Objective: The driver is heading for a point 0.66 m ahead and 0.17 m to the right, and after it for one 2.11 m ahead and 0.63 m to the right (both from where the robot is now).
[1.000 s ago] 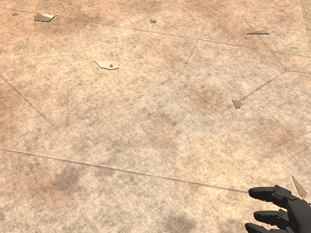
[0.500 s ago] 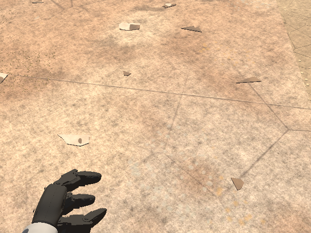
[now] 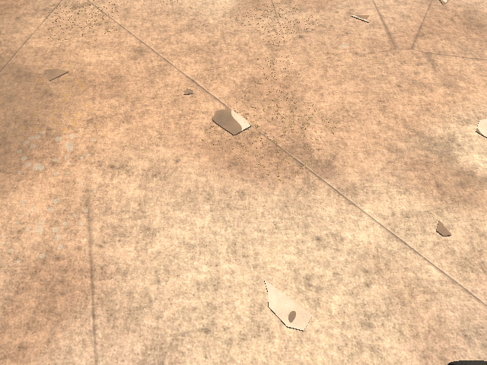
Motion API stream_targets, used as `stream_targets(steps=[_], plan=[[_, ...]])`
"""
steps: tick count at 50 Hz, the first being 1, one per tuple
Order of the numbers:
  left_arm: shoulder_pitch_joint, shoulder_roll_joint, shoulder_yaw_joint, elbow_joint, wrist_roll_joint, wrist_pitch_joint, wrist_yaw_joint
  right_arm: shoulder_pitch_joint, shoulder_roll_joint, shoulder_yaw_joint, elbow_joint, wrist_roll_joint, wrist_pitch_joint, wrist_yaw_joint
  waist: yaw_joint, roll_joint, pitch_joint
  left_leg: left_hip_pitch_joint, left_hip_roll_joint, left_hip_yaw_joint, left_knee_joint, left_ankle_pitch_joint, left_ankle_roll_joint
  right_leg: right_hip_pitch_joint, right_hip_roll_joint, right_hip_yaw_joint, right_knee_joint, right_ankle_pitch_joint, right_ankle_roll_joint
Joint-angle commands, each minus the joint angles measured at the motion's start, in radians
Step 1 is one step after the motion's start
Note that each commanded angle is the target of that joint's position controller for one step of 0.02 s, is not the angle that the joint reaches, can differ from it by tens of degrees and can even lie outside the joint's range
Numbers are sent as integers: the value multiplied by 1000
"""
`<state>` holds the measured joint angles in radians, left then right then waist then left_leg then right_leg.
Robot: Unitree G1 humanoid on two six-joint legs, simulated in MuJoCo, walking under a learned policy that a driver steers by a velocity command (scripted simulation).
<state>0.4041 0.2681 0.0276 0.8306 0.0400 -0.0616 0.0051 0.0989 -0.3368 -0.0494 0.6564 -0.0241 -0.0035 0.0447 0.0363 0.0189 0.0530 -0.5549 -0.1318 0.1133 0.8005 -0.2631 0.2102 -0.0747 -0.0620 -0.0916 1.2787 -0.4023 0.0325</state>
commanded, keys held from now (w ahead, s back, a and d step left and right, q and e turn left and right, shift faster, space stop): w+q+shift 0.02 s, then w+e+shift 0.44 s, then e+shift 0.54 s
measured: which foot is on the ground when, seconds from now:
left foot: down 0.00-0.38, up 0.40-0.78, down 0.80-1.00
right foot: up 0.00-0.38, down 0.40-0.80, up 0.82-1.00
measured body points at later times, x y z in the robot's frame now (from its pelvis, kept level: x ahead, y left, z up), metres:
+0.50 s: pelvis +0.48 -0.07 +0.03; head +0.50 -0.07 +0.48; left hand +0.58 +0.22 -0.09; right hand +0.55 -0.35 -0.08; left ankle +0.30 +0.06 -0.55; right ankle +0.55 -0.11 -0.69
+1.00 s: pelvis +0.78 -0.08 +0.04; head +0.82 -0.11 +0.49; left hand +1.07 +0.08 -0.06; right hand +0.75 -0.38 -0.06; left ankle +0.93 -0.05 -0.69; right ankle +0.70 -0.15 -0.60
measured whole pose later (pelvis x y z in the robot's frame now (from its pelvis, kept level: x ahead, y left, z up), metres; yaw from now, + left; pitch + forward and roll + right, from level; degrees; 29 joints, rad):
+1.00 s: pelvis +0.78 -0.08 +0.04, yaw -36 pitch +0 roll +0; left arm 0.17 0.36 0.09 0.66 0.02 0.08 -0.02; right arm 0.18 -0.26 0.00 0.66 -0.03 -0.03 -0.05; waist 0.00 -0.03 0.10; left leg -0.38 0.03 0.10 0.47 -0.09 0.03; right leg -0.55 0.05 0.02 1.24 -0.44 0.04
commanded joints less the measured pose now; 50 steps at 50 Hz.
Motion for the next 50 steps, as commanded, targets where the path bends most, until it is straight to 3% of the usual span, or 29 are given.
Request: stream_targets(steps=[1,2,3,5,8,10,13,16,18,19,20,21,22,23,24,25,27,30,35,37,38,39,40,41,42,43,44,46,50], plan=[[-163,177,16,-233,-3,-67,-2,295,-233,-87,27,3,11,-44,-124,-29,-151,790,362,-866,-550,-110,210,-817,2,176,252,45,-15],[-152,157,8,-212,8,-58,2,256,-189,-72,39,1,-6,-50,-64,-105,-86,629,335,-756,-548,-16,175,-739,-42,163,166,55,-13],[-98,142,1,-188,22,-36,2,217,-152,-55,30,1,-26,-56,-15,-130,-60,485,311,-657,-548,75,154,-642,-69,157,104,56,-8],[-76,108,-7,-172,27,6,-10,221,-86,-25,58,7,-64,-50,26,-112,-20,294,272,-538,-587,187,138,-532,-109,143,-29,9,10],[-270,66,-23,-233,-4,14,-31,262,-93,-29,94,12,-100,-30,-31,-58,68,265,185,-322,-678,326,60,-568,-124,80,-314,266,-23],[-335,48,-28,-237,-25,8,-47,281,-82,-26,104,21,-117,-18,-67,-50,66,289,151,-213,-719,429,-8,-493,-93,36,-499,492,-67],[-385,54,-21,-230,-45,1,-62,324,-103,-25,137,23,-134,-25,-92,-35,72,449,216,-129,-812,563,-63,-455,-28,18,-649,653,-126],[-367,93,-4,-208,-32,-1,-60,344,-137,-26,156,0,-124,-53,-66,32,-4,686,249,-48,-671,1111,-127,-424,92,-50,-691,540,-161],[-185,147,19,-155,-28,10,-55,303,-170,-35,149,-33,-96,-81,42,108,-114,759,295,-17,-390,1451,-163,-282,172,-72,-661,376,-190],[21,183,39,-87,-31,17,-48,252,-183,-40,133,-49,-78,-90,137,116,-192,720,301,-2,-132,1488,-172,-119,190,-59,-652,298,-212],[235,222,65,-30,-25,22,-36,177,-193,-43,112,-44,-69,-94,266,67,-236,537,255,26,266,1306,-173,106,149,22,-719,227,-265],[228,315,94,-12,-7,34,-23,235,-31,-3,60,-22,-86,-69,136,-239,-251,16,87,-21,715,152,-218,442,-76,412,-654,120,-405],[125,306,98,-46,-26,41,-31,222,-35,13,12,-10,-111,-57,89,-268,-357,-232,-3,-170,876,-204,-221,521,-195,913,-900,0,-515],[68,271,97,-67,-26,35,-29,148,-60,25,-13,-14,-129,-56,84,-102,-239,-288,82,-247,800,-98,-197,415,-194,888,-996,-18,-477],[43,217,85,-57,-32,33,-26,117,-73,30,-20,-14,-140,-51,41,22,-138,-241,129,-239,689,-43,-190,255,-177,782,-1014,129,-436],[14,190,76,-51,-31,29,-20,99,-65,35,-23,-21,-136,-49,-8,79,-42,-179,157,-218,605,-46,-199,84,-131,669,-1012,363,-398],[-11,170,60,-50,-39,11,-15,117,-53,42,-38,-42,-89,-48,-78,81,12,-74,182,-191,483,-84,-241,-113,-62,513,-1008,765,-363],[-28,228,75,-56,-41,-4,-23,56,-22,59,-87,-32,-56,-45,-91,6,-6,52,142,-99,199,-11,-269,-259,61,368,-982,1114,-313],[48,198,89,-39,-50,44,-7,-84,0,73,-123,0,-52,-49,19,-87,-98,223,31,-68,-179,323,-249,-218,174,364,-839,973,-119],[21,204,97,-61,-43,53,4,-45,-35,63,-113,-3,-63,-66,3,-101,-118,310,11,-125,-289,338,-238,-183,172,448,-736,884,-80],[-21,216,103,-81,-38,50,10,21,-66,52,-93,-2,-72,-77,-35,-107,-136,368,23,-159,-343,362,-226,-161,173,478,-638,848,-64],[-71,215,102,-101,-43,43,9,161,-93,41,-53,-4,-89,-87,-115,-92,-181,499,88,-203,-428,491,-201,-173,198,450,-449,756,-45],[-28,124,80,-135,-56,40,9,277,-146,28,-31,-12,-98,-94,-118,46,-306,721,353,-374,-338,856,-143,-283,239,341,-151,146,-28],[124,96,73,-155,-72,48,27,292,-153,25,-68,-18,-82,-85,-49,176,-465,877,677,-650,-211,1356,-6,-416,307,226,88,-404,-25],[192,144,71,-141,-41,60,30,238,-145,2,-66,1,-70,-83,-28,172,-560,868,723,-765,-236,1190,110,-484,205,208,248,-277,-22],[100,175,76,-132,-15,76,21,133,-70,13,-104,7,-63,-96,-35,84,-478,728,631,-693,-316,824,115,-517,155,183,242,-145,-18],[-14,185,83,-151,-6,91,7,90,9,39,-104,3,-49,-103,-36,27,-328,573,519,-528,-373,628,55,-519,124,167,165,-83,-9],[-72,165,81,-180,-11,124,-22,90,-5,37,-74,-4,-37,-107,-25,74,-185,405,433,-346,-440,603,4,-483,92,160,77,-57,11],[-107,104,60,-226,-21,151,-35,108,-47,9,-41,-14,-39,-85,1,118,-167,322,427,-191,-475,587,0,-430,66,117,-88,-1,4]])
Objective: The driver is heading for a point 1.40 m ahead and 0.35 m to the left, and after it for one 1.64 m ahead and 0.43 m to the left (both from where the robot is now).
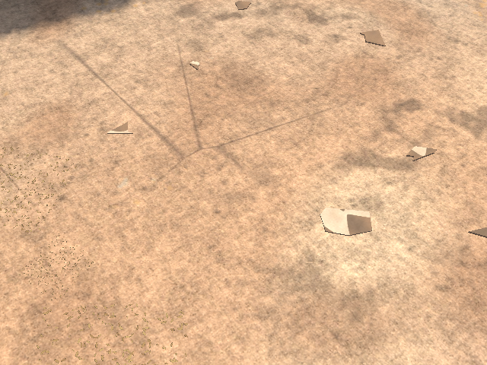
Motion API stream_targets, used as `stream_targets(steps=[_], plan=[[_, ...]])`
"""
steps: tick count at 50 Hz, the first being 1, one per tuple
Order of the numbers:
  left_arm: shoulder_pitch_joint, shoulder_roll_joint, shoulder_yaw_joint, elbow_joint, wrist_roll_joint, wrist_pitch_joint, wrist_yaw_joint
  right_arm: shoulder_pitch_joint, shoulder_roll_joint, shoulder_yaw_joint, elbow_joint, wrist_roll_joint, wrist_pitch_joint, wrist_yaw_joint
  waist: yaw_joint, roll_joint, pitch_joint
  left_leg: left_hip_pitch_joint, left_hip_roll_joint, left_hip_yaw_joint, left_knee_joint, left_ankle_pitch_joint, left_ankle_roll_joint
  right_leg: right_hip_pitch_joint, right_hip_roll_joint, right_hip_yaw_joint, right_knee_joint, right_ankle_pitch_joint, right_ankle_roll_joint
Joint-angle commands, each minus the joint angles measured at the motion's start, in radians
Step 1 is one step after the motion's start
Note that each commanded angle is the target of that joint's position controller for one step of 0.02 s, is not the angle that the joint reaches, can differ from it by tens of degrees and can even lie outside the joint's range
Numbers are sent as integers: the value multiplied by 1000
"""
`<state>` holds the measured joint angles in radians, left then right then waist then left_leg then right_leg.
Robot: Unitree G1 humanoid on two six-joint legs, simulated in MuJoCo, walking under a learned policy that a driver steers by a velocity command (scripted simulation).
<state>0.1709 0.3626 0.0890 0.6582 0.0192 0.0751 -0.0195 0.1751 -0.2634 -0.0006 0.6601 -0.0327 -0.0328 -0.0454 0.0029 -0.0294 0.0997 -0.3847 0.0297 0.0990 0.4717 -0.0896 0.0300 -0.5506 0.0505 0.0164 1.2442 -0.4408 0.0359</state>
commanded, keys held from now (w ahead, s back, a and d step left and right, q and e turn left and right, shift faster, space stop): e+shift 0.04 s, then q+shift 0.88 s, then e+shift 0.08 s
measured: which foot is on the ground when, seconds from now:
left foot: down 0.00-0.20, up 0.22-0.54, down 0.56-1.00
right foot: up 0.00-0.18, down 0.20-0.56, up 0.58-1.00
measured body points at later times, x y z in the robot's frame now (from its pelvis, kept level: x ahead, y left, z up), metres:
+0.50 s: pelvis +0.02 -0.01 +0.00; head +0.04 -0.01 +0.45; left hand +0.18 +0.25 -0.09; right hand +0.10 -0.28 -0.12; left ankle -0.02 +0.08 -0.70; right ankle +0.04 -0.12 -0.73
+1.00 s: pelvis +0.01 +0.01 +0.01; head +0.04 +0.04 +0.46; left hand +0.00 +0.33 -0.10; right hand +0.27 -0.19 -0.08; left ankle -0.03 +0.08 -0.73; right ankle +0.12 -0.09 -0.69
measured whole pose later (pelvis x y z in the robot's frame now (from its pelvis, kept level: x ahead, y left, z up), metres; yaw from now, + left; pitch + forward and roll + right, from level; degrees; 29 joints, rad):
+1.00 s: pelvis +0.01 +0.01 +0.01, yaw +33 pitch +1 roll -1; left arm 0.15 0.32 0.04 0.69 0.02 0.04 0.02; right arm 0.24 -0.34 -0.08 0.65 -0.02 0.07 0.01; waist -0.02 -0.01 0.05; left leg -0.25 -0.18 -0.27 0.50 -0.23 0.07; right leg -0.47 0.04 0.08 0.80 -0.34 0.03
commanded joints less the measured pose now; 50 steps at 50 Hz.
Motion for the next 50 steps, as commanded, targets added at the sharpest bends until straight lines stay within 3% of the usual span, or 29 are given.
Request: stream_targets(steps=[1,3,7,8,9,10,11,12,13,14,15,17,20,22,24,26,27,28,29,30,31,33,34,36,38,43,46,50], plan=[[104,9,-4,-68,1,18,-15,24,-127,-44,-46,-7,-7,8,38,175,-213,133,277,-152,-157,357,178,60,-63,2,-102,61,-5],[54,0,-15,-96,-1,23,-25,18,-137,-51,-47,-12,-2,16,32,190,-207,53,263,-106,-169,221,161,156,-78,-7,-240,95,-22],[43,-17,-35,-91,-6,8,-19,58,-168,-63,-17,-5,23,38,13,199,-207,32,239,-112,-140,79,148,304,-2,-48,-504,46,-52],[69,-35,-44,-74,-1,-1,-15,47,-162,-59,-14,5,35,45,30,177,-194,7,221,-107,-114,45,126,380,6,-56,-644,101,-62],[97,-50,-53,-52,6,-13,-10,61,-131,-47,-3,13,45,53,39,145,-174,-51,194,-108,-98,-19,78,487,-2,-43,-811,172,-76],[107,-30,-60,-45,18,-25,0,126,-57,-28,11,7,44,72,22,8,-176,-105,122,-66,-24,-160,1,572,-164,137,-970,172,-94],[18,73,-50,-92,20,-33,9,187,15,-11,-16,19,48,80,-29,-233,-158,-125,0,8,59,-400,-68,454,-433,384,-1039,237,-170],[-19,90,-32,-88,30,-38,27,131,-92,-43,8,22,68,71,18,-169,-106,10,7,-98,229,-425,-61,239,-406,286,-1015,233,-223],[-75,80,-36,-84,30,-41,35,134,-122,-62,7,39,76,76,-22,-192,-68,-3,-29,-100,333,-400,-53,217,-359,208,-1005,283,-224],[-90,74,-35,-78,18,-42,41,155,-148,-79,22,37,79,74,-33,-187,-47,-43,-43,-96,440,-377,-48,230,-326,139,-987,376,-218],[-99,55,-39,-80,8,-44,50,185,-160,-93,36,29,79,69,-48,-179,-67,-68,-45,-89,511,-361,-45,280,-304,83,-959,487,-210],[-78,4,-48,-84,-4,-47,61,207,-138,-98,49,19,80,63,-39,-116,-122,-101,-40,-73,610,-374,-58,385,-315,26,-900,702,-230],[-42,-12,-42,-72,7,-47,68,148,-82,-86,15,27,91,69,-8,-99,-148,-123,-11,-64,522,-372,-70,478,-342,-1,-866,670,-232],[-31,-2,-32,-65,12,-47,66,111,-64,-80,-11,29,99,79,12,-132,-148,-70,-6,-45,408,-379,-59,471,-354,-18,-850,619,-225],[-22,20,-18,-57,13,-49,59,104,-72,-83,-32,33,102,86,18,-153,-161,-10,-13,-22,324,-388,-42,460,-376,-24,-828,620,-217],[-24,41,-5,-50,9,-52,52,118,-76,-87,-42,37,99,91,4,-146,-171,53,-23,3,221,-355,-19,443,-391,-42,-784,604,-192],[-35,47,0,-47,1,-52,49,148,-69,-87,-37,35,93,90,-25,-118,-176,125,-37,18,114,-273,-5,404,-380,-80,-726,560,-156],[-12,44,4,-34,-3,-52,44,173,-86,-92,-27,24,82,83,-46,-41,-170,210,-38,-40,-18,-146,14,323,-345,-133,-622,416,-89],[24,6,-1,-48,1,-46,37,201,-204,-119,-30,8,67,70,-43,220,-142,317,162,-377,-156,69,71,97,-231,-219,-356,76,-6],[-115,-42,-24,-139,0,-32,44,260,-335,-156,-29,11,66,70,-88,381,-96,318,337,-680,-138,515,242,-146,-41,-113,-203,-248,32],[-139,-20,-25,-130,12,-26,49,289,-299,-156,-28,19,70,66,-110,207,-125,360,325,-619,-128,478,287,-174,-73,-2,-90,-228,27],[-98,-2,-19,-90,-6,-39,44,140,-229,-130,-49,24,87,48,-32,123,-74,290,196,-474,-131,268,226,-154,-102,41,-114,-21,14],[-81,19,-13,-82,6,-43,42,85,-205,-122,-62,36,90,42,-14,146,-81,284,153,-446,-128,273,199,-138,-97,35,-126,38,15],[-35,25,-12,-51,16,-38,36,75,-195,-118,-68,39,89,45,-9,126,-134,289,115,-421,-111,328,183,-91,-74,28,-118,88,25],[-34,13,-19,-51,10,-33,34,102,-213,-125,-58,38,86,48,-19,99,-143,307,104,-446,-105,287,180,-97,-63,36,-170,102,31],[-80,27,-26,-64,8,-35,39,126,-241,-136,-59,26,90,47,-53,142,-127,304,89,-575,-103,110,189,-101,-31,70,-322,107,27],[-96,38,-28,-68,4,-45,41,117,-257,-141,-64,19,89,50,-56,144,-127,278,77,-645,-86,111,187,-54,-7,90,-394,100,12],[-22,40,-32,-31,-11,-51,46,77,-196,-111,-59,9,86,47,-42,169,-167,220,79,-577,-41,329,158,137,-23,34,-478,87,-18]])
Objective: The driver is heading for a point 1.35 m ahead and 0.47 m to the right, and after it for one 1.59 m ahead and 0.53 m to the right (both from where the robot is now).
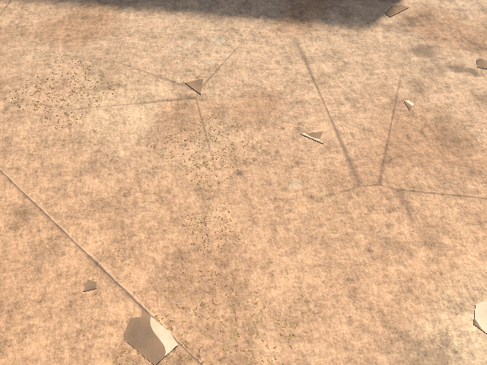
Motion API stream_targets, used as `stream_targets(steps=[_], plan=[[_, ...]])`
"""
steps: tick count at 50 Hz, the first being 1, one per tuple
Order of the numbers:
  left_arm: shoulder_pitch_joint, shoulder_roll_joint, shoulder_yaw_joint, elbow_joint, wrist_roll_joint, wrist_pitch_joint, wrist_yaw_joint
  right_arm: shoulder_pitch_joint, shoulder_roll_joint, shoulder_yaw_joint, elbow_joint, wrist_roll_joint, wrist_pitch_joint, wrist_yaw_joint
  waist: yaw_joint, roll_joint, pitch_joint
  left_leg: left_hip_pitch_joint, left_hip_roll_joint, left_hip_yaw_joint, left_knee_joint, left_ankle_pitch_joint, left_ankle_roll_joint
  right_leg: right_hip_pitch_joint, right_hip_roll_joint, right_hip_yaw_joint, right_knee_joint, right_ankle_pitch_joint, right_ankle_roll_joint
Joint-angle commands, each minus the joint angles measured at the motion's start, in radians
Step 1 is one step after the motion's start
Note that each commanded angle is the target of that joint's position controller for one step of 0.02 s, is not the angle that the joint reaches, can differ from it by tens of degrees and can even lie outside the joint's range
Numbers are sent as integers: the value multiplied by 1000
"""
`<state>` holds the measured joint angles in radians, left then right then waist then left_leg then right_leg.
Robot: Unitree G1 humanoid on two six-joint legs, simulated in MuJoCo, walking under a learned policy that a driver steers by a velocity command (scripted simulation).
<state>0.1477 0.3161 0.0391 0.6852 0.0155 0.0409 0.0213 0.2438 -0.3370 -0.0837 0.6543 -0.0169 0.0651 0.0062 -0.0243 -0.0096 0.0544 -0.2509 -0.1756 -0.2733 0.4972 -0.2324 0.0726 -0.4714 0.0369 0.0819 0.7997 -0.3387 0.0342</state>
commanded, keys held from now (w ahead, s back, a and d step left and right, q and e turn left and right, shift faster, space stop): e+shift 0.82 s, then q+shift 0.18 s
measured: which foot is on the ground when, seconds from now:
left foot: down 0.00-0.10, up 0.12-0.46, down 0.48-0.94, up 0.96-1.00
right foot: up 0.00-0.08, down 0.10-0.48, up 0.50-0.92, down 0.94-1.00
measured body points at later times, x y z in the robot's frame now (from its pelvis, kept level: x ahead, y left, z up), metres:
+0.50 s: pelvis +0.01 +0.00 +0.00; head +0.05 -0.01 +0.45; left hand +0.20 +0.26 -0.11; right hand +0.06 -0.32 -0.10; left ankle +0.04 +0.10 -0.74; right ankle +0.04 -0.12 -0.74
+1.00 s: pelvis +0.01 -0.02 -0.01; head +0.03 -0.06 +0.44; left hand +0.32 +0.03 -0.09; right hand -0.13 -0.26 -0.14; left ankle +0.05 +0.10 -0.72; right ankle -0.04 -0.09 -0.74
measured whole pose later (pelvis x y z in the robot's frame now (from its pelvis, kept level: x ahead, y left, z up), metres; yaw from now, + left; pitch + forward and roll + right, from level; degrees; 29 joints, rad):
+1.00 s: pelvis +0.01 -0.02 -0.01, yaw -39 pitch +0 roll +0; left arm 0.06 0.25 0.02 0.67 0.02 0.05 -0.01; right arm 0.31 -0.30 -0.04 0.78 0.00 0.04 0.00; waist -0.07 0.05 0.09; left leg -0.26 0.06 0.09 0.73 -0.52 0.00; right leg -0.25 0.03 -0.05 0.52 -0.27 -0.05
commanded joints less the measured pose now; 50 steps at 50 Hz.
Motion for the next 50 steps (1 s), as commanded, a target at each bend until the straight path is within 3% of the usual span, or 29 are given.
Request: stream_targets(steps=[1,3,4,5,6,7,8,10,13,19,21,23,24,25,26,27,28,29,30,32,36,41,44,45,46,47,48,49,50], plan=[[12,81,15,-54,-11,-17,5,-2,-106,-18,-48,-9,-12,-5,-11,150,-124,63,285,-199,-63,499,107,118,-12,-45,-73,-22,-26],[54,38,1,-33,-10,-19,1,-38,-59,11,-35,2,-12,-15,30,119,-119,-1,270,-178,-62,384,68,290,-29,-53,-294,90,-51],[44,6,-14,-28,-2,-24,2,-24,-20,32,-19,2,-17,-23,34,83,-112,-40,243,-152,-75,219,21,390,-53,4,-463,196,-65],[5,57,-12,-35,13,-32,7,44,4,40,-1,-15,-23,-25,-15,-76,-102,-62,168,-43,38,-13,-23,414,-188,227,-544,199,-89],[-49,160,5,-57,10,-31,0,100,-54,23,-1,-12,-19,-28,-63,-156,-71,-80,64,91,59,-194,-51,328,-318,399,-535,331,-193],[8,163,17,-30,4,-26,-16,49,-99,13,11,-11,-17,-37,-18,-168,-66,-31,82,135,61,-213,-53,267,-317,461,-541,319,-249],[32,174,28,-15,-2,-22,-26,-3,-109,9,3,-8,-22,-38,2,-177,-32,-49,74,160,93,-196,-55,264,-268,441,-532,284,-235],[88,193,48,4,-7,-16,-28,-63,-99,8,-13,-1,-29,-28,37,-180,-43,-148,59,176,248,-240,-75,332,-223,438,-520,265,-218],[75,180,69,1,-16,-8,-29,-61,-55,19,-14,1,-29,-24,20,-120,-75,-199,73,175,352,-235,-107,349,-161,400,-494,295,-210],[98,171,99,0,-7,11,-39,-100,-40,32,-28,12,-44,-39,51,-151,-124,-151,63,175,206,-212,-102,350,-123,486,-489,216,-214],[66,176,106,-9,-5,14,-43,-60,-48,31,-16,15,-54,-46,33,-162,-132,-52,49,175,97,-186,-82,292,-106,511,-484,202,-187],[3,168,105,-25,-13,15,-43,26,-57,27,13,12,-63,-61,-24,-158,-121,141,55,184,-138,-64,-59,152,-45,492,-466,78,-112],[19,129,94,-32,-18,10,-38,38,-119,13,17,5,-68,-73,-15,-73,-119,250,178,82,-260,-92,-32,36,30,425,-397,-95,-50],[60,63,80,-54,-29,5,-34,-5,-232,-8,-13,-6,-64,-74,13,193,-134,283,475,-245,-355,-283,65,-95,171,189,-125,-203,-1],[75,144,97,-24,12,3,-24,-112,-214,-1,-34,-24,-59,-66,35,139,-54,115,555,-265,-358,-192,126,-130,123,83,81,-189,8],[60,178,107,-20,18,6,-29,-115,-135,20,-37,-24,-59,-61,48,93,-39,53,522,-166,-307,-29,140,-75,60,63,196,-144,3],[88,162,106,-3,18,14,-39,-142,-81,36,-37,-17,-61,-57,72,78,-23,35,450,-43,-271,104,116,-60,50,51,274,-96,-3],[118,145,101,9,18,24,-51,-153,-70,41,-41,-12,-64,-57,83,111,-29,61,401,47,-242,199,95,-69,43,35,343,-61,-4],[139,137,96,18,11,32,-63,-149,-68,43,-46,-14,-64,-59,78,141,-37,90,378,112,-217,308,91,-88,36,5,393,-52,4],[87,125,83,-4,0,37,-76,-76,-74,39,-32,-14,-63,-57,36,138,-41,178,376,178,-176,467,94,-133,9,-35,355,-44,20],[-24,95,63,-57,-5,43,-90,36,-105,19,-2,-14,-59,-52,-31,160,-51,314,435,219,-137,598,118,-174,-31,-83,229,-66,35],[-73,63,49,-105,-16,49,-100,18,-119,4,-1,-16,-64,-32,-23,180,-66,249,465,334,-96,621,98,-16,-46,-152,45,-79,0],[-48,44,40,-101,-12,42,-80,45,-131,0,31,-3,-68,-19,-18,207,-92,193,445,321,-25,678,91,131,17,-162,-127,-108,-40],[-4,38,38,-83,-5,36,-69,30,-126,3,38,7,-64,-16,12,191,-103,172,428,325,24,656,76,201,32,-156,-249,-39,-57],[58,40,34,-58,12,21,-56,17,-113,11,46,22,-58,-13,61,132,-121,102,402,350,97,585,36,342,16,-123,-469,169,-72],[122,97,39,-45,38,4,-40,43,-33,39,32,27,-58,-8,74,-32,-213,-77,361,374,228,285,-26,599,-195,102,-533,350,-103],[64,130,23,-59,18,-9,-23,96,98,80,14,20,-48,4,27,-228,-244,-183,234,377,262,-364,-74,599,-467,285,-477,821,-244],[92,63,14,-35,0,-15,-10,56,6,58,50,15,-26,-1,92,-123,-251,-81,252,254,330,-391,-80,505,-432,177,-445,781,-302],[21,55,3,-30,3,-16,-2,32,-28,42,46,27,-21,3,55,-146,-152,-122,222,237,384,-377,-77,452,-385,108,-451,745,-289]])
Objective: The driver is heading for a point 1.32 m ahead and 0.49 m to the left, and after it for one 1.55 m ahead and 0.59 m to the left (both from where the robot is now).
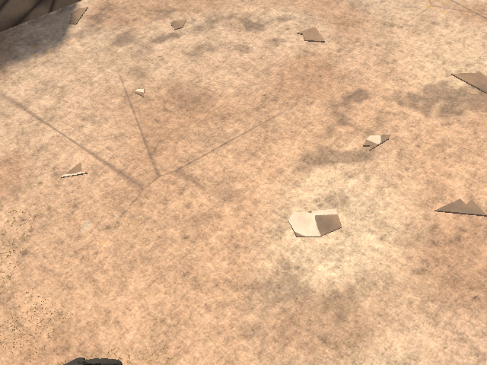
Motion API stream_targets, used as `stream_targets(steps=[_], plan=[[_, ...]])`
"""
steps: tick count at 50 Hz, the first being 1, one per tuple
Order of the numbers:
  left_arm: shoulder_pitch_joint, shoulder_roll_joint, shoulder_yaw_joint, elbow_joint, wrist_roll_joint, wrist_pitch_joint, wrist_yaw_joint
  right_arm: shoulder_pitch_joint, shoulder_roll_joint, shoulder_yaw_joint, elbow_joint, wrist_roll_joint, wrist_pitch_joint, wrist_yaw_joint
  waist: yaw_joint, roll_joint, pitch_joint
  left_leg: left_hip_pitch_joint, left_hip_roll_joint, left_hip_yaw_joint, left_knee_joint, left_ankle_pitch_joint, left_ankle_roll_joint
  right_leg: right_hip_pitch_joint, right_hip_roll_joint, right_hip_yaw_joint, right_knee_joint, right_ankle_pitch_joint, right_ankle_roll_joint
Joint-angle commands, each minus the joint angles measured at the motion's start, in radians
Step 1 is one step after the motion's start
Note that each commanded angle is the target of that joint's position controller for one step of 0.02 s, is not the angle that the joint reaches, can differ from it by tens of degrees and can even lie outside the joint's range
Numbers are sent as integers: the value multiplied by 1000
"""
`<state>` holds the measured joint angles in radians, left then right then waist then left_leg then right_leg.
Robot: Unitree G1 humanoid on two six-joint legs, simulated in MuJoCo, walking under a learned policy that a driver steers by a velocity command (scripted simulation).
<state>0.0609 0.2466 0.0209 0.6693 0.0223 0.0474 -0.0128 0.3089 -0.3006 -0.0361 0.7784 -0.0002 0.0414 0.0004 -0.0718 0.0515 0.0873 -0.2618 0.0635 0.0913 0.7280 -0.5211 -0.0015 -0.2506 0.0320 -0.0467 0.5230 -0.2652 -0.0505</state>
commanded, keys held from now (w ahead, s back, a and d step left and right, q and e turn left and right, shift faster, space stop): q+shift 0.08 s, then w+q+shift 0.62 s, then w+e+shift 0.30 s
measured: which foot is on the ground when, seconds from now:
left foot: up 0.00-0.60, down 0.62-1.00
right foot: down 0.00-0.64, up 0.66-1.00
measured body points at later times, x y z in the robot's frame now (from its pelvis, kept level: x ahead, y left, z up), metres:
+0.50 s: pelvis +0.10 +0.06 +0.00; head +0.10 +0.08 +0.45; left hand +0.00 +0.34 -0.13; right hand +0.36 -0.13 -0.07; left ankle +0.16 +0.22 -0.68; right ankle +0.00 -0.10 -0.73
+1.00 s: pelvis +0.39 +0.34 -0.01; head +0.41 +0.37 +0.44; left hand +0.40 +0.63 -0.13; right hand +0.52 +0.11 -0.13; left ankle +0.23 +0.26 -0.73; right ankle +0.66 +0.37 -0.66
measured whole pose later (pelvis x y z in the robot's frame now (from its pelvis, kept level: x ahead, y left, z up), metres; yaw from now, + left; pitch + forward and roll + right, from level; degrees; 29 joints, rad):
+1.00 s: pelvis +0.39 +0.34 -0.01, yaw +33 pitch +1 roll +0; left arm 0.13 0.27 0.01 0.77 0.00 -0.03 -0.06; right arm 0.46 -0.25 -0.03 0.86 -0.02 -0.11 0.01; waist -0.05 -0.03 0.04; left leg 0.22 -0.14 0.06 0.10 -0.34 0.13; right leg -0.83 -0.05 -0.07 0.81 0.09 -0.08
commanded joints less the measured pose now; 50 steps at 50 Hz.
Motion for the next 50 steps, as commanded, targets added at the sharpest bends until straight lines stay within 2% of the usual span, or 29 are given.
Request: stream_targets(steps=[1,2,3,4,5,6,7,8,11,14,19,22,26,27,28,29,30,31,32,33,34,35,36,37,38,40,43,46,50], plan=[[51,137,24,-16,-4,-15,42,-26,-103,-23,-61,7,2,10,81,-205,-121,-143,-25,-126,193,-42,-4,191,-332,172,-187,612,-169],[31,155,28,-16,-9,-11,51,-2,-133,-40,-43,-5,5,11,66,-225,-88,-166,-37,-110,240,6,-9,177,-303,122,-190,629,-143],[33,158,30,-16,-11,-7,57,40,-135,-46,-20,-14,9,13,59,-223,-92,-165,-49,-94,304,35,-19,167,-292,80,-186,670,-141],[35,148,28,-20,-10,-4,57,57,-122,-48,-9,-13,13,13,57,-191,-102,-170,-54,-87,358,49,-29,163,-296,55,-186,652,-142],[70,144,32,-18,-1,-7,52,64,-112,-48,-8,-12,16,18,74,-176,-130,-194,-38,-80,378,80,-27,183,-297,57,-242,321,-134],[91,145,35,-12,4,-12,48,31,-107,-50,-22,-16,20,30,92,-199,-107,-251,-20,-71,379,115,-23,188,-305,95,-320,-42,-122],[101,155,40,-4,6,-21,45,-20,-110,-54,-47,-20,21,44,105,-232,-63,-324,-8,-66,373,149,-20,194,-321,138,-389,-259,-111],[117,158,44,5,9,-34,43,-62,-113,-59,-65,-22,21,57,113,-232,-32,-385,0,-70,368,181,-19,212,-337,165,-432,-356,-104],[170,155,54,35,16,-78,42,-95,-78,-63,-79,-23,10,77,108,-160,-14,-507,19,-90,355,241,-9,300,-373,147,-460,-357,-99],[195,154,63,56,16,-107,39,-121,-61,-65,-94,-24,6,85,98,-135,-15,-563,38,-93,355,275,1,317,-397,88,-465,-342,-101],[223,182,77,83,18,-132,35,-200,-54,-58,-136,-23,7,103,84,-126,17,-604,75,-95,315,354,17,294,-423,-24,-468,-306,-85],[246,200,84,100,24,-139,34,-269,-58,-49,-166,-22,6,111,92,-127,51,-596,93,-59,253,369,54,295,-425,-106,-479,-295,-66],[302,219,91,136,33,-131,28,-365,-61,-34,-198,-21,1,111,117,-113,103,-577,93,14,164,298,125,364,-414,-225,-463,-184,-51],[310,224,91,144,33,-126,25,-374,-61,-30,-201,-20,0,107,115,-110,106,-551,81,41,143,260,146,383,-405,-261,-435,-85,-47],[297,235,92,146,30,-120,21,-350,-64,-29,-196,-16,-1,98,90,-111,84,-466,47,80,112,209,170,379,-388,-309,-369,154,-37],[293,258,95,149,22,-114,17,-286,-78,-35,-178,-8,-3,83,52,-113,27,-335,-17,131,107,149,193,374,-376,-344,-243,506,-32],[285,289,102,148,13,-102,10,-144,-98,-49,-140,4,-10,66,-25,-110,-65,-146,-98,163,111,106,213,341,-378,-354,-25,821,-36],[248,313,105,129,-9,-89,-2,72,-126,-73,-76,8,-26,48,-141,-78,-179,156,-160,145,35,161,235,200,-370,-349,283,930,-26],[234,237,81,107,3,-89,-15,233,-218,-109,1,-6,-30,27,-176,46,-215,425,-123,-50,-67,38,243,-93,-297,-297,643,461,16],[185,109,51,-17,5,-116,-30,128,-376,-137,-25,1,-15,15,-61,349,-227,547,86,-688,-394,-326,347,-526,-66,-158,972,-248,94],[48,165,48,-78,35,-134,-22,116,-354,-132,-69,-10,-19,25,-82,121,-241,546,163,-878,-508,-251,338,-640,-72,64,1034,-183,100],[32,168,44,-81,27,-147,-17,117,-324,-124,-51,-22,-27,20,-55,42,-180,489,188,-820,-503,-126,329,-663,-107,72,1003,-109,87],[123,151,35,-30,21,-153,-8,108,-267,-109,-35,-31,-43,10,7,-27,-117,361,178,-698,-486,9,295,-593,-160,62,919,-41,68],[172,140,30,1,29,-144,-6,45,-215,-92,-44,-32,-63,4,58,-64,-109,243,135,-584,-463,61,261,-500,-197,73,849,-1,56],[223,129,25,35,35,-126,-10,-11,-167,-74,-54,-29,-82,3,95,-46,-105,148,92,-503,-474,102,233,-417,-217,78,808,37,50],[232,121,22,63,23,-88,-25,-6,-111,-52,-42,-18,-117,10,109,-40,-78,67,59,-414,-528,183,209,-380,-234,71,753,82,50],[101,100,17,51,-9,-68,-35,100,-111,-50,1,-13,-145,22,52,-60,17,127,38,-263,-613,459,132,-515,-210,29,621,194,32],[-19,78,8,30,-26,-86,-42,169,-73,-31,33,-14,-161,21,6,-39,64,195,-2,-87,-634,777,65,-540,-107,20,437,301,-7],[-27,74,-6,37,-21,-103,-57,121,-74,-8,48,-17,-179,-3,57,-4,18,267,24,56,-669,1243,3,-356,-14,-114,181,447,-66]])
